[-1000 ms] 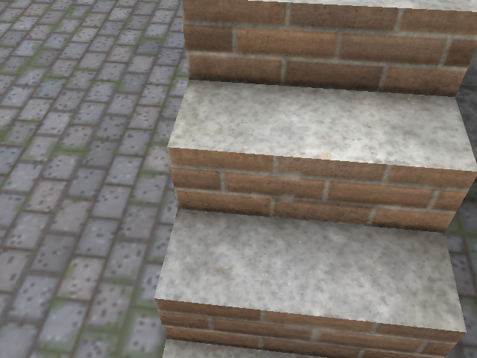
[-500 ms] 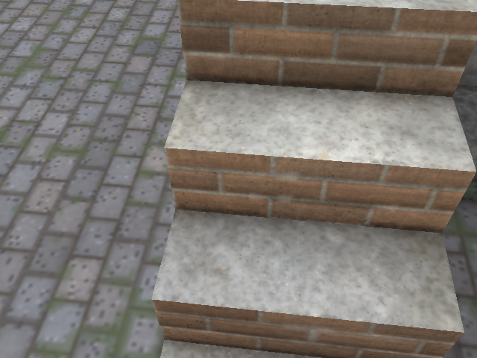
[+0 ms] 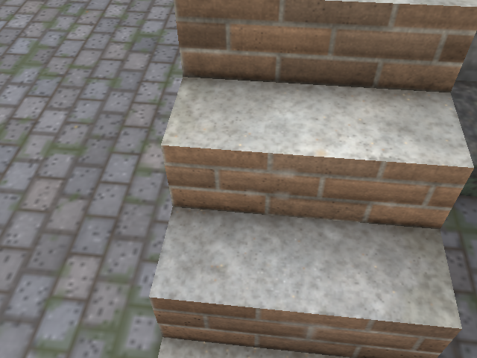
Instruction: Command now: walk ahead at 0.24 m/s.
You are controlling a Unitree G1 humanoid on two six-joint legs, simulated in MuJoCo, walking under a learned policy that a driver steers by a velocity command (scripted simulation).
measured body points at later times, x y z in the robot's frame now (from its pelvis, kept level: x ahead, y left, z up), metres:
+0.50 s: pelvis -0.01 +0.00 +0.00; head +0.00 -0.01 +0.45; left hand +0.04 +0.24 -0.15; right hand +0.05 -0.24 -0.15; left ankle -0.02 +0.11 -0.75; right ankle -0.05 -0.10 -0.75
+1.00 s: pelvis +0.00 -0.01 +0.00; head +0.01 -0.01 +0.45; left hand +0.10 +0.24 -0.13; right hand +0.12 -0.24 -0.14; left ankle -0.02 +0.11 -0.75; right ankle -0.05 -0.10 -0.75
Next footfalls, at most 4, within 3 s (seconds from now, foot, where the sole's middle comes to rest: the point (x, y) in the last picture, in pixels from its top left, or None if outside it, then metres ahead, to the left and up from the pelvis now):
none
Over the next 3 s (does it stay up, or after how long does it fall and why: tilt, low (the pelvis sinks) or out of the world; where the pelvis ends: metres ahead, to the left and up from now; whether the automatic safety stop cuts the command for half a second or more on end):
stays up -0.01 -0.01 0.00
